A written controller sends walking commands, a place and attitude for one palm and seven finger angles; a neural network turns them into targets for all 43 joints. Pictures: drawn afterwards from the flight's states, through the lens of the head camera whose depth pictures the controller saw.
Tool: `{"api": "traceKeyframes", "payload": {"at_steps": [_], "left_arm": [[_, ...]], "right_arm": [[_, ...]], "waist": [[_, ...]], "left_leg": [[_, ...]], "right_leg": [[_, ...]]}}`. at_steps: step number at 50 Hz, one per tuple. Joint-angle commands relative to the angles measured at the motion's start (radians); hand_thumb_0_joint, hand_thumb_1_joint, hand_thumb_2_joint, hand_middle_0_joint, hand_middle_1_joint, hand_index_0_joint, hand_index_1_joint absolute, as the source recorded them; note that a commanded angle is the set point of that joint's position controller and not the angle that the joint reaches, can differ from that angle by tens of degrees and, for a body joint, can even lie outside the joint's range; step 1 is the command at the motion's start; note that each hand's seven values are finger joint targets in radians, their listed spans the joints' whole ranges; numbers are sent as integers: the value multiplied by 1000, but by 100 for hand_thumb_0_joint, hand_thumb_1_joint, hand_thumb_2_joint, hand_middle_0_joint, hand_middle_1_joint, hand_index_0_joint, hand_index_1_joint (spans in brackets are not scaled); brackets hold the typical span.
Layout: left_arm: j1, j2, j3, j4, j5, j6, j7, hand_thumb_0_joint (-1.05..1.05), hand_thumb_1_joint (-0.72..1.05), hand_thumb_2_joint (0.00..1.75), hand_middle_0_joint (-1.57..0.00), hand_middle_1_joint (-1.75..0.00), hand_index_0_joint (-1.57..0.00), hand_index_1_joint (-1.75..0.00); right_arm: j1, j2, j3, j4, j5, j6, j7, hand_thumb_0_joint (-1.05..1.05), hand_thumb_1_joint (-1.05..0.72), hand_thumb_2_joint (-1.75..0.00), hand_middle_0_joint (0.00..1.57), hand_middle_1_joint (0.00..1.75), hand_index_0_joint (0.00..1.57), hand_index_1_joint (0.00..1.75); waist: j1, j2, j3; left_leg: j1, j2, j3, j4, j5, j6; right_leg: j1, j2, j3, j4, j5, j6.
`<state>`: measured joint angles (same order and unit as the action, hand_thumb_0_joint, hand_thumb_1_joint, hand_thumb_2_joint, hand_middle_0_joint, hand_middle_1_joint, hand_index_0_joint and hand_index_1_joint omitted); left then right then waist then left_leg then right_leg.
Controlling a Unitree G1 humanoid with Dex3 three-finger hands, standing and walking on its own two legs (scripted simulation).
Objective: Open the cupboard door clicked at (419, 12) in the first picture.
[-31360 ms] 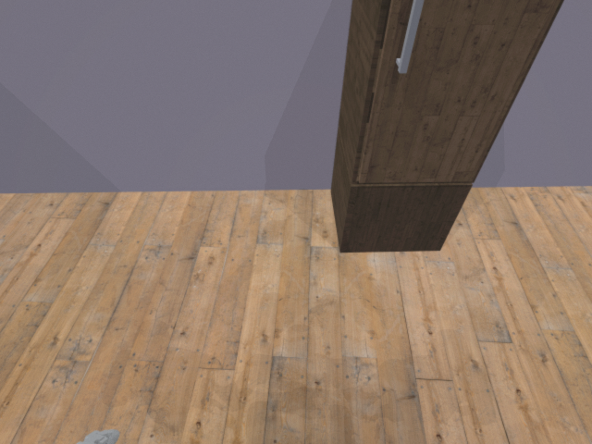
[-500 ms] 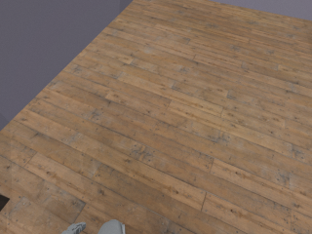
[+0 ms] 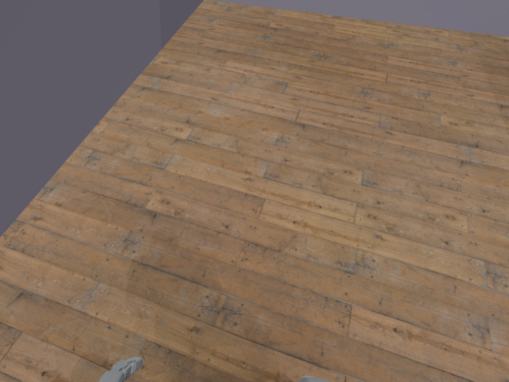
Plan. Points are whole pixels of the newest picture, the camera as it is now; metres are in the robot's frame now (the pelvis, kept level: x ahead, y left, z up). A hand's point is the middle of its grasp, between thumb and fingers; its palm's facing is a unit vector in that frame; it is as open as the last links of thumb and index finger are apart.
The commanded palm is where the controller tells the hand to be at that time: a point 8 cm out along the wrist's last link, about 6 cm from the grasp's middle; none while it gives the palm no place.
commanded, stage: walk to a spot facing it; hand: left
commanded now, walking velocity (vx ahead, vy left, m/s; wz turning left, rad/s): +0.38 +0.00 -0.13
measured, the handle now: out of the picture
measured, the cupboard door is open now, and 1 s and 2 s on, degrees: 46 46 46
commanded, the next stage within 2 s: turn to face it in 0.52 s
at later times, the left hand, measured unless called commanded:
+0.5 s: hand (178, 264) +0.36 +0.18 -0.15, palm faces -0.14 -0.98 -0.16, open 7.4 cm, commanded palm none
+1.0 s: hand (201, 217) +0.50 +0.15 -0.18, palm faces +0.01 -0.99 -0.16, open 7.3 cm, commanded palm none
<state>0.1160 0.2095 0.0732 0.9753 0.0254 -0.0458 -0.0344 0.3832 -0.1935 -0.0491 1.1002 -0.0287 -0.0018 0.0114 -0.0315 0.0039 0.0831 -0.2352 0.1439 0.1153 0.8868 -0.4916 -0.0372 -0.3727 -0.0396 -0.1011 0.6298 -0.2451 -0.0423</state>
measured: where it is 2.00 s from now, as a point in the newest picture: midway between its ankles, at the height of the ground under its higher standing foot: (285, 288)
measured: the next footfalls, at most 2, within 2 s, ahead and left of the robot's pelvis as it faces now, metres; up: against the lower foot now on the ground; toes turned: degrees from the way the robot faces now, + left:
left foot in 0.22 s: +0.21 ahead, +0.14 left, +0.00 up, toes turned +7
right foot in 0.58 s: +0.40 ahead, -0.14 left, +0.00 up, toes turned -15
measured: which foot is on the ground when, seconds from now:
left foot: up 0.00-0.20, down 0.22-0.58, up 0.60-0.90, down 0.92-1.00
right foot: down 0.00-0.22, up 0.24-0.56, down 0.58-0.94, up 0.96-1.00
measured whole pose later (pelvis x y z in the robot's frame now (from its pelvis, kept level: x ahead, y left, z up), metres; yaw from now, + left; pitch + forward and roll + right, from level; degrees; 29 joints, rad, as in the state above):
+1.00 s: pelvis +0.45 -0.03 +0.00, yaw -1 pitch +0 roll -1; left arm 0.21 0.20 0.06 1.04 0.01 0.01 0.01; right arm 0.17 -0.16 -0.04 1.00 -0.03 -0.01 0.00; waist -0.02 -0.05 0.06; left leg -0.40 0.04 0.11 0.65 -0.26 0.06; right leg -0.28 -0.04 -0.13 0.88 -0.56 0.04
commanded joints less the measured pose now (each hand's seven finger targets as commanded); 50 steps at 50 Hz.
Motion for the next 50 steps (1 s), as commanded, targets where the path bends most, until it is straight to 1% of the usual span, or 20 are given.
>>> {"api": "traceKeyframes", "payload": {"at_steps": [1,4,9,10,11,12,13,16,19,24,26,27,28,29,32,36,44,45,47,50], "left_arm": [[168,151,33,12,-6,3,36,0,90,90,-20,-30,-20,-30],[121,114,23,12,0,-16,37,0,90,90,-20,-30,-20,-30],[131,130,31,40,-11,-19,20,0,90,90,-20,-30,-20,-30],[128,103,23,32,-12,-17,16,0,90,90,-20,-30,-20,-30],[144,35,8,11,-15,-15,9,0,90,90,-20,-30,-20,-30],[91,34,-4,-25,-10,-18,11,0,90,90,-20,-30,-20,-30],[25,43,6,-51,-6,-21,9,0,90,90,-20,-30,-20,-30],[-31,22,5,-32,1,-10,0,0,90,90,-20,-30,-20,-30],[-14,-6,-7,-30,-2,12,-15,0,90,90,-20,-30,-20,-30],[-32,2,-9,-29,0,17,-18,0,90,90,-20,-30,-20,-30],[69,35,8,0,2,17,-14,0,90,90,-20,-30,-20,-30],[199,79,20,35,7,12,-6,0,90,90,-20,-30,-20,-30],[357,182,51,75,15,3,9,0,90,90,-20,-30,-20,-30],[416,263,67,85,-4,2,20,0,90,90,-20,-30,-20,-30],[176,142,34,26,-14,7,46,0,90,90,-20,-30,-20,-30],[105,77,-2,20,-6,-21,50,0,90,90,-20,-30,-20,-30],[122,107,11,37,-16,-1,50,0,90,90,-20,-30,-20,-30],[132,99,10,28,-17,6,50,0,90,90,-20,-30,-20,-30],[132,54,-8,-20,-31,23,55,0,90,90,-20,-30,-20,-30],[28,69,9,-55,-9,46,51,0,90,90,-20,-30,-20,-30]], "right_arm": [[-146,-80,-23,-138,6,-45,-2,0,-90,-90,20,30,20,30],[-105,-29,-16,-112,2,-30,8,0,-90,-90,20,30,20,30],[-10,-31,-16,-80,-3,-58,9,0,-90,-90,20,30,20,30],[74,-84,-28,-56,-5,-68,0,0,-90,-90,20,30,20,30],[185,-193,-53,-34,-19,-78,-11,0,-90,-90,20,30,20,30],[250,-232,-59,-34,-18,-71,-24,0,-90,-90,20,30,20,30],[233,-234,-61,-50,-18,-64,-28,0,-90,-90,20,30,20,30],[125,-124,-27,-59,-17,-89,-36,0,-90,-90,20,30,20,30],[94,-108,-25,-50,-14,-93,-37,0,-90,-90,20,30,20,30],[76,-135,-28,-39,-13,-73,-26,0,-90,-90,20,30,20,30],[40,-143,-25,-40,-9,-62,-26,0,-90,-90,20,30,20,30],[14,-127,-20,-45,-1,-61,-21,0,-90,-90,20,30,20,30],[-18,-81,-10,-73,15,-63,-15,0,-90,-90,20,30,20,30],[-36,-50,-3,-113,30,-63,-13,0,-90,-90,20,30,20,30],[-121,-53,-19,-103,17,-49,-19,0,-90,-90,20,30,20,30],[13,17,5,-37,12,-10,-18,0,-90,-90,20,30,20,30],[-82,-24,4,-88,9,-11,-6,0,-90,-90,20,30,20,30],[-38,-71,-7,-81,4,-16,-8,0,-90,-90,20,30,20,30],[39,-211,-34,-92,-2,-15,-27,0,-90,-90,20,30,20,30],[-51,-193,-34,-129,-4,-9,-43,0,-90,-90,20,30,20,30]], "waist": [[67,-226,-10],[15,-143,-30],[-27,11,-68],[-61,120,-108],[-97,360,-165],[-125,361,-179],[-124,202,-127],[-48,95,24],[-19,172,-29],[-8,96,-31],[58,56,-50],[122,4,-90],[199,-202,-167],[196,-360,-230],[80,-123,-36],[-13,-121,-123],[0,-89,-94],[-16,3,-141],[-50,322,-195],[-27,175,-129]], "left_leg": [[-425,45,-94,253,53,-1],[-241,41,-60,31,128,-11],[79,-62,60,-390,330,-20],[211,-21,-11,-445,265,2],[348,201,-344,-556,144,89],[393,350,-530,-648,119,187],[366,385,-549,-655,151,237],[211,277,-272,-636,577,162],[210,181,-31,-631,651,110],[166,177,41,-615,535,108],[98,164,75,-482,567,88],[-5,105,120,-298,578,56],[-222,0,189,18,379,14],[-383,-96,80,335,-117,-2],[-394,36,-91,358,44,0],[-172,11,-68,90,130,-13],[-55,-66,6,-339,378,-4],[52,-37,-50,-380,585,27],[196,287,-494,-488,1004,257],[80,222,-492,-526,737,241]], "right_leg": [[222,-299,440,-465,-273,-150],[108,-244,248,-457,-47,-127],[57,-140,159,-308,-118,-78],[-4,-87,124,-133,-86,-47],[-187,20,19,180,-171,5],[-301,46,45,425,-310,14],[-367,-11,105,550,-278,12],[-400,-78,112,586,-115,38],[-268,-72,47,328,-53,45],[-53,-10,-50,37,40,22],[137,23,-67,-35,62,1],[328,26,-25,-71,56,-28],[540,-167,270,-162,-48,-108],[591,-387,648,-378,-95,-214],[249,-334,437,-413,-2,-168],[140,-258,110,-383,383,-114],[235,-225,-34,-168,484,-22],[190,-191,-63,-35,417,23],[-77,-15,-33,367,-428,112],[-170,-44,94,507,-325,111]]}}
